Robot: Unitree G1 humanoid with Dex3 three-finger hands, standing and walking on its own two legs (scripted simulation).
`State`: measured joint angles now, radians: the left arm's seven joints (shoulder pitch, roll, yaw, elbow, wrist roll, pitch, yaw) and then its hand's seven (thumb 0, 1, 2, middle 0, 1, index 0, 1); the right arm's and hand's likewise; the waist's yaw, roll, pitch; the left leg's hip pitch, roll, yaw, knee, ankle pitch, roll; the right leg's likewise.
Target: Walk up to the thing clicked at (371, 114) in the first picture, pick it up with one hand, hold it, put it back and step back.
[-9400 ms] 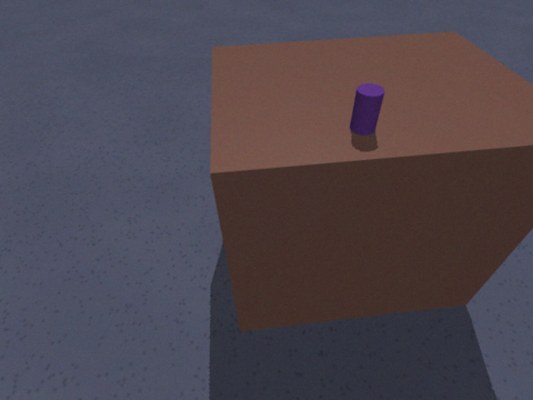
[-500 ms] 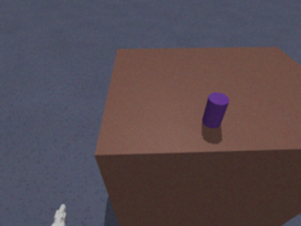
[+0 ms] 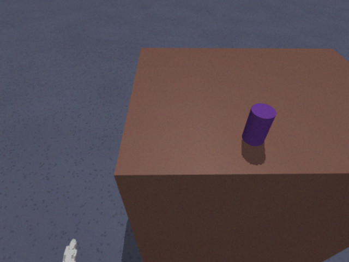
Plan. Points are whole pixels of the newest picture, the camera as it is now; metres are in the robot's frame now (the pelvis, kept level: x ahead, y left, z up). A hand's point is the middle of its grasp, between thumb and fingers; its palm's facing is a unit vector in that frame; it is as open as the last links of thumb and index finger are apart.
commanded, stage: go down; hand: right
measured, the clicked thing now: (257, 125) +0.47 -0.19 +0.08
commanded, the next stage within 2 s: approach in 1.68 s
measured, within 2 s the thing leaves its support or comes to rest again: neither
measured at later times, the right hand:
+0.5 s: hand out of the picture +0.36 -0.37 +0.22, palm faces +0.18 +0.98 +0.00, open 17.6 cm
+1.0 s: hand out of the picture +0.37 -0.38 +0.22, palm faces +0.18 +0.98 +0.00, open 17.6 cm
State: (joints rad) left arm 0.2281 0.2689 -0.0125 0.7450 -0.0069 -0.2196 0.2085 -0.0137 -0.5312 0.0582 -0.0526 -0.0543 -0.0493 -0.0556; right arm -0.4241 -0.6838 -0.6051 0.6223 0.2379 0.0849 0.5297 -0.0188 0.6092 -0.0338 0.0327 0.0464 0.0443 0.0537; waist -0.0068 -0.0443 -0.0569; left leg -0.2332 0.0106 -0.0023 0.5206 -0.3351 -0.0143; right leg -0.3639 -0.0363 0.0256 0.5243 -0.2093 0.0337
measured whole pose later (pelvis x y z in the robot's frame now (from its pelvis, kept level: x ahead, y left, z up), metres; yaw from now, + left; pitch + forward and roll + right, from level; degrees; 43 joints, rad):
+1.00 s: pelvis +0.00 -0.01 +0.00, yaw +0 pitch +6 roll +1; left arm 0.24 0.26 -0.05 0.67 -0.01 -0.22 0.23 -0.01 -0.51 0.05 -0.06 -0.06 -0.06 -0.05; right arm -0.69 -0.87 -0.59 0.94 0.19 0.11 0.58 -0.02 0.59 -0.05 0.04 0.05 0.05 0.06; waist 0.04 -0.01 -0.09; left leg -0.32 0.00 0.00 0.55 -0.34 -0.02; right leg -0.47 -0.04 0.03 0.59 -0.24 0.02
